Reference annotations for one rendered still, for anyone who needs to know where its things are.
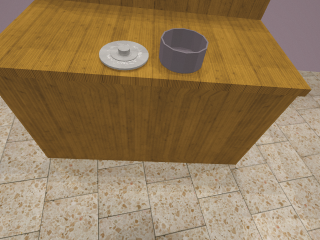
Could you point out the knob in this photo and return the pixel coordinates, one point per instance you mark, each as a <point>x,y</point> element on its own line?
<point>123,49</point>

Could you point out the pot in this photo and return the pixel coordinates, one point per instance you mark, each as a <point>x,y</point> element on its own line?
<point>182,50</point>

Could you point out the lid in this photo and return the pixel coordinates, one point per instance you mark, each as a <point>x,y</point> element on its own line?
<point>110,56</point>

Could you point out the table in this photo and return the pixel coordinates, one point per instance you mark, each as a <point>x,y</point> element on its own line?
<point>75,107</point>

